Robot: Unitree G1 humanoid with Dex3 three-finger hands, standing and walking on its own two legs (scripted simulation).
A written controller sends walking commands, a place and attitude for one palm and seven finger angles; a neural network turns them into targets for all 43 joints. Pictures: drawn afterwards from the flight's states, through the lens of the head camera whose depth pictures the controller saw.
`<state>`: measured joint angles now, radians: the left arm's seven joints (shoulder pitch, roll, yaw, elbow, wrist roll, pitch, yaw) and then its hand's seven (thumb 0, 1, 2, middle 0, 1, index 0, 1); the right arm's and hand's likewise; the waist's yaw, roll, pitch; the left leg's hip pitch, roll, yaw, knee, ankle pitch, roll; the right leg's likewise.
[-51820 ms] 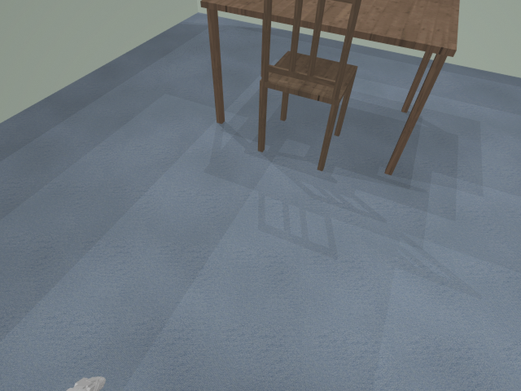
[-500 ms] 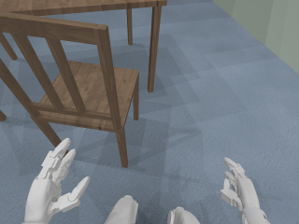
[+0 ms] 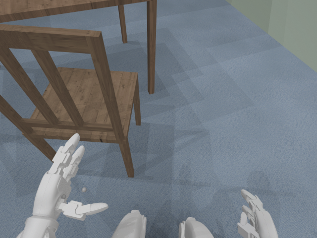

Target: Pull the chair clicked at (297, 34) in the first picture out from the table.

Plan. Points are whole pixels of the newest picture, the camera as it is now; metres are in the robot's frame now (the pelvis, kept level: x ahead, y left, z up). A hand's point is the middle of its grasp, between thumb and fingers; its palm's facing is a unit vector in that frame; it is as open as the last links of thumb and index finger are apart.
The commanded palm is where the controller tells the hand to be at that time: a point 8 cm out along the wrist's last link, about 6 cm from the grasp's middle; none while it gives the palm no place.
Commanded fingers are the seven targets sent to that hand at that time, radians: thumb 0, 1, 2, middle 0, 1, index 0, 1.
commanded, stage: raise the hand toward the chair's back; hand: left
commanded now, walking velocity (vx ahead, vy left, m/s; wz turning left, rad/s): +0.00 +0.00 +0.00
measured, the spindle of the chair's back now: (32, 92) +0.48 +0.41 +0.03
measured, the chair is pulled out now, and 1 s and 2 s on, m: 0.37 0.37 0.37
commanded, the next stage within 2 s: aim the fingers beside a spindle in 1.06 s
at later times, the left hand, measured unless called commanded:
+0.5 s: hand (70, 168) +0.25 +0.21 +0.07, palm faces +0.03 -1.00 -0.06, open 16.9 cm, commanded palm +0.23 +0.26 +0.07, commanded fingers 0.00 -0.50 0.30 -0.06 -0.08 -0.06 -0.08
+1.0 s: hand (76, 166) +0.26 +0.20 +0.06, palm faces +0.00 -1.00 -0.05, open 16.9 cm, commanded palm +0.24 +0.26 +0.07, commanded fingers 0.00 -0.50 0.30 -0.06 -0.08 -0.06 -0.08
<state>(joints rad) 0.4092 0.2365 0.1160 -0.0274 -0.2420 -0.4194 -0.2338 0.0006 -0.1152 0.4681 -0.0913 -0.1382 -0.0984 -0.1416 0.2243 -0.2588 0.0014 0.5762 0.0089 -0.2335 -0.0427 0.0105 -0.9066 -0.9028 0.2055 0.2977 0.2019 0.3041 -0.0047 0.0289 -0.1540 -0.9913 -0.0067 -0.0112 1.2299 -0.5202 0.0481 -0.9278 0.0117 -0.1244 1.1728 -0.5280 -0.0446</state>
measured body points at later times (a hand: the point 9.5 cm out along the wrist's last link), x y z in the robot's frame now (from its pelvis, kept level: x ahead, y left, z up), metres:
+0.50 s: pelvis +0.02 +0.00 +0.02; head +0.08 +0.02 +0.46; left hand +0.24 +0.26 +0.08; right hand +0.20 -0.22 -0.06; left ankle +0.04 +0.09 -0.64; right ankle +0.03 -0.10 -0.64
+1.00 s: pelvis +0.02 +0.00 +0.02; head +0.08 +0.01 +0.46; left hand +0.25 +0.25 +0.07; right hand +0.20 -0.24 -0.06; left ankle +0.04 +0.09 -0.64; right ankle +0.03 -0.10 -0.64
